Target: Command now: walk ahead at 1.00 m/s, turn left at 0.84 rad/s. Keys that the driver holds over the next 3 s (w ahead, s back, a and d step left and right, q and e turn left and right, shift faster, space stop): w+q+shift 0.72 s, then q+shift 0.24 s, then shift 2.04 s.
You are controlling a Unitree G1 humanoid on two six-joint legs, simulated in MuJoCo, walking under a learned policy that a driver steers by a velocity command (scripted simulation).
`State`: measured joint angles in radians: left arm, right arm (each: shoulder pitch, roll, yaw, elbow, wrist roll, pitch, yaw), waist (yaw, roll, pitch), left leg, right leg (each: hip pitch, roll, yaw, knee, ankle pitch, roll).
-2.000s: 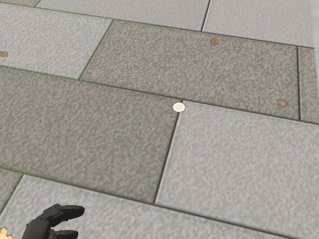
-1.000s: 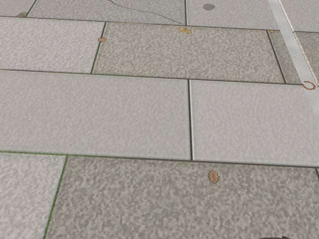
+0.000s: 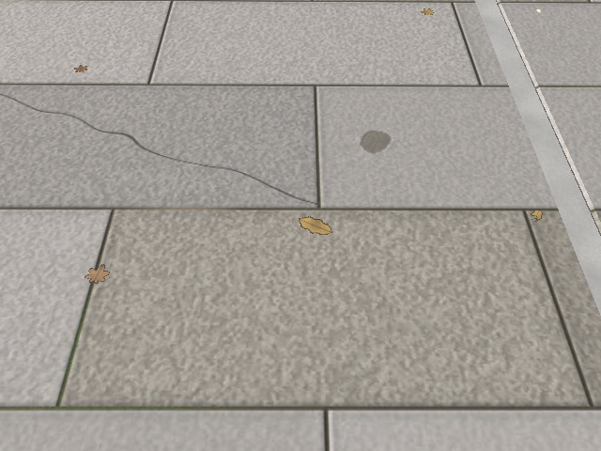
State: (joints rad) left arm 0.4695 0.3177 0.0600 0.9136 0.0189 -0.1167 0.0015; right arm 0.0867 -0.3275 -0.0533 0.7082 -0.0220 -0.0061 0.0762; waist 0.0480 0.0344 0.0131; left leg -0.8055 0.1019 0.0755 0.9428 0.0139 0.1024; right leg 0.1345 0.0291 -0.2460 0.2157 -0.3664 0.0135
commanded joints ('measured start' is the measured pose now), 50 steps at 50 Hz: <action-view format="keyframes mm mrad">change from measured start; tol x64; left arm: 1 -140 91 3 -90 -3 -29 9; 50 15 86 11 -270 -5 82 21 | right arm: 1 -54 14 23 -69 -1 -9 23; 50 289 -274 -92 -118 -1 5 -59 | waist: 1 -83 -53 118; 50 -139 74 -464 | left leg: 1 250 -59 88 -184 122 49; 8 1262 127 -774 -483 -253 414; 26 663 -111 -471 -332 436 60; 29 78 -256 -242 462 -523 21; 47 758 -223 32 -323 3 89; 50 1249 258 -655 -347 1027 379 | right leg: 1 -220 -220 -41 -110 844 -59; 5 -113 -282 -17 497 1453 -55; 8 -948 46 192 1530 -157 29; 22 -546 -79 255 402 469 38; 29 289 -521 1197 19 -491 -128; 37 -228 -314 330 -31 316 -78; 46 -243 -258 1 415 1195 -21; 50 -826 -22 247 1500 -275 67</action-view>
